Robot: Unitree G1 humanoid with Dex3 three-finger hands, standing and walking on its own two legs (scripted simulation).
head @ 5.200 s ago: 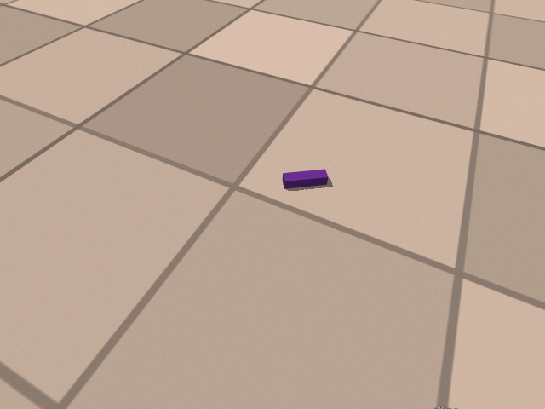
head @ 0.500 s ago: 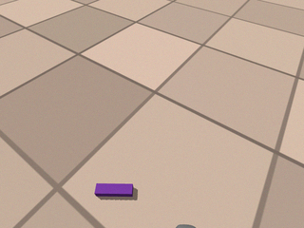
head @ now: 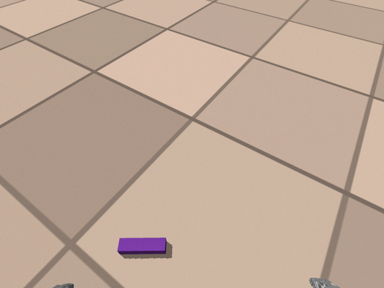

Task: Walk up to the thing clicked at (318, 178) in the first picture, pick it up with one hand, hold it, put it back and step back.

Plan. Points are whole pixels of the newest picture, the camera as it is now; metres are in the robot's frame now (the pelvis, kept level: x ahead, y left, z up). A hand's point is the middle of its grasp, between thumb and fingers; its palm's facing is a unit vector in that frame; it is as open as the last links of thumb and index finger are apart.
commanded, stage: walk up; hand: left
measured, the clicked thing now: (142, 245) +0.42 +0.23 -0.75
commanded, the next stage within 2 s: none
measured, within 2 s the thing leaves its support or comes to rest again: neither
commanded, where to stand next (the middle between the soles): +0.03 +0.00 m, yaw -1 degrees
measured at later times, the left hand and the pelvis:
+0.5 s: hand out of the picture +0.09 +0.25 -0.15, palm faces -0.04 -0.94 -0.33, open 7.4 cm; pelvis +0.00 +0.00 +0.01, yaw -2 degrees
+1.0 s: hand out of the picture +0.12 +0.23 -0.14, palm faces -0.07 -0.92 -0.38, open 7.4 cm; pelvis +0.05 -0.03 +0.00, yaw -4 degrees
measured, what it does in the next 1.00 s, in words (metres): lifts its left foot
